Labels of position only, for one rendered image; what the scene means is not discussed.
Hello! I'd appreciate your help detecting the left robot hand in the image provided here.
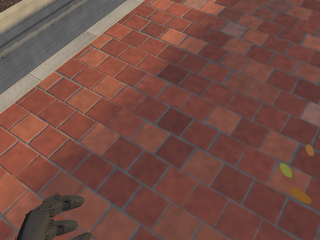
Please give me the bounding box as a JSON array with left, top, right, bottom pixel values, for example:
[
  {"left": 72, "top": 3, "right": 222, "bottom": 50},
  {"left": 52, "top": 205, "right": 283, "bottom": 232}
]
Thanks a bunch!
[{"left": 15, "top": 193, "right": 92, "bottom": 240}]

